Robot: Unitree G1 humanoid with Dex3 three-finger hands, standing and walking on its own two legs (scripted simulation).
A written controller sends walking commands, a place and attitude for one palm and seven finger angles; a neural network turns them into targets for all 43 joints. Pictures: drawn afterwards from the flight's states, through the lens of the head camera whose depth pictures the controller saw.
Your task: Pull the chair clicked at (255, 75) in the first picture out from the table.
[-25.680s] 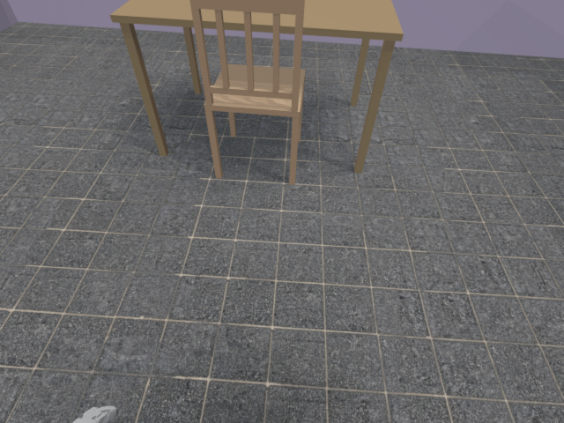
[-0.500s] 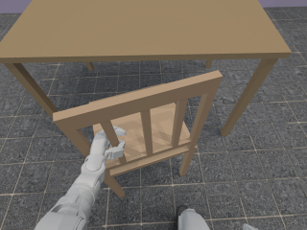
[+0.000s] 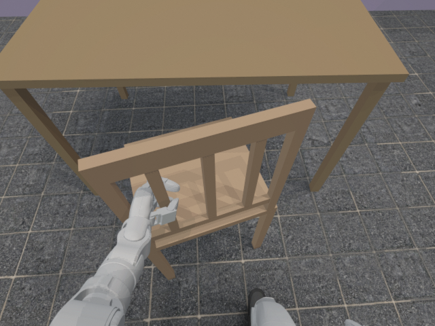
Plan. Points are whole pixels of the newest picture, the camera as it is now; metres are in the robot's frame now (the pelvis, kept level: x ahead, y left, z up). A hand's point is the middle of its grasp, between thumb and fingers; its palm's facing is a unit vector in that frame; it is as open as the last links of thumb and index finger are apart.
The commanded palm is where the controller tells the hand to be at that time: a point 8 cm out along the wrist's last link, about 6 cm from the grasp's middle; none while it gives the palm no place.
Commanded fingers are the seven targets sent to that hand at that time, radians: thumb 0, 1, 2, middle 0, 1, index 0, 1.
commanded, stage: step backward, pulling the chair out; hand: left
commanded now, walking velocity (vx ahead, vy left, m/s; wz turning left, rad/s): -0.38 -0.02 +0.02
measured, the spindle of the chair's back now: (209, 189) +0.40 +0.03 -0.08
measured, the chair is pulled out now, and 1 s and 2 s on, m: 0.21 0.22 0.22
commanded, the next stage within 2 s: stop walking, hand still on the chair in 0.62 s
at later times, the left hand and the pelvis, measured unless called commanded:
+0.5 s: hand (170, 210) +0.34 +0.11 -0.06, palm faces -0.03 -0.98 -0.19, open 5.6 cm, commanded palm +0.34 +0.16 -0.05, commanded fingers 0.00 0.90 0.90 -0.50 -1.45 -0.50 -1.45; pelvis +0.00 +0.00 +0.00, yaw +1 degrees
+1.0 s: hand (170, 212) +0.34 +0.11 -0.06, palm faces -0.01 -0.98 -0.19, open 5.6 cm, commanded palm +0.33 +0.16 -0.04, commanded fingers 0.00 0.90 0.90 -0.50 -1.45 -0.50 -1.45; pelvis +0.02 -0.01 +0.00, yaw +0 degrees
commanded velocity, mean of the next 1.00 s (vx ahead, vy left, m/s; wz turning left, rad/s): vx -0.27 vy -0.02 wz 0.00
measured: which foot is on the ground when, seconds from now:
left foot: down 0.00-1.00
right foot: down 0.00-1.00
